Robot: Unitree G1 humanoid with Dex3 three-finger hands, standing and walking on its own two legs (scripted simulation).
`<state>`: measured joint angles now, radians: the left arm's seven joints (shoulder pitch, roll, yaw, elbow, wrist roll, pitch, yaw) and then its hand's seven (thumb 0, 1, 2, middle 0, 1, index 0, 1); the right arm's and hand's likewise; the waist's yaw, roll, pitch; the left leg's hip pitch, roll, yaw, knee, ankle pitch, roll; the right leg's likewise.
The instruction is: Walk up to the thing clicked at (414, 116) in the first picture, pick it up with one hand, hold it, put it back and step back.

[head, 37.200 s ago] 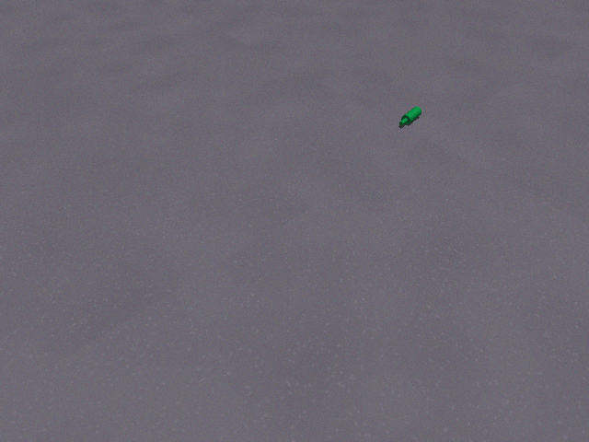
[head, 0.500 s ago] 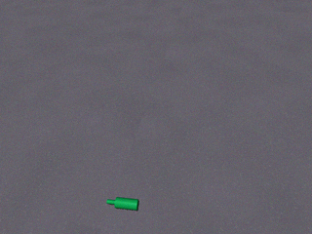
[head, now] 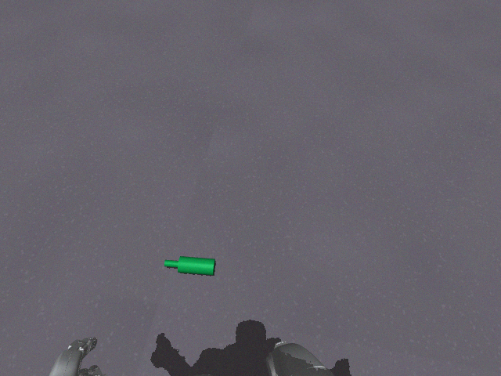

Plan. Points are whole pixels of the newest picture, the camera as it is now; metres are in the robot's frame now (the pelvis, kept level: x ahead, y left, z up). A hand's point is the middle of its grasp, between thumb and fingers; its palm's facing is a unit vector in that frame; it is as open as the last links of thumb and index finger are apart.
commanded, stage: step back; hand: left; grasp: from above
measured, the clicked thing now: (189, 265) +0.53 +0.20 -0.74
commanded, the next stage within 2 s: none
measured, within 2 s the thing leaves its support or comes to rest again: neither
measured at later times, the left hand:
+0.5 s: hand out of the picture +0.03 +0.25 -0.14, palm faces -0.05 -0.91 -0.41, open 7.3 cm
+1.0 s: hand out of the picture -0.16 +0.26 -0.17, palm faces -0.10 -0.91 -0.41, open 7.3 cm
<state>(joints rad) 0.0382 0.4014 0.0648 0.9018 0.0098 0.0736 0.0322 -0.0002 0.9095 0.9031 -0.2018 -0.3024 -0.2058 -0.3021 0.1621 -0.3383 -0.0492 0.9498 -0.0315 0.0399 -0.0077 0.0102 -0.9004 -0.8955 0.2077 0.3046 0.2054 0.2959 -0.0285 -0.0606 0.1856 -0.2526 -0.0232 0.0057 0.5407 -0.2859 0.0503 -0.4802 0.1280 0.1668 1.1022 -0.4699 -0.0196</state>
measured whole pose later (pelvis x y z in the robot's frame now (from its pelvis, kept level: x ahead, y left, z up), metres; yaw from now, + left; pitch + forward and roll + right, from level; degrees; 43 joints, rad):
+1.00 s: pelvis -0.26 -0.02 -0.02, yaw -7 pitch -2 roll +0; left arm 0.21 0.43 0.10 0.84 0.03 0.07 0.00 0.00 0.91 0.90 -0.20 -0.30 -0.21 -0.30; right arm 0.10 -0.37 -0.04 0.79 -0.03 0.02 -0.01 0.01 -0.90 -0.90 0.21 0.31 0.21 0.30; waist 0.03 -0.04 0.18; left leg -0.39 0.07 0.03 0.63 -0.20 -0.02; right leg -0.28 0.02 0.11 0.82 -0.47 0.03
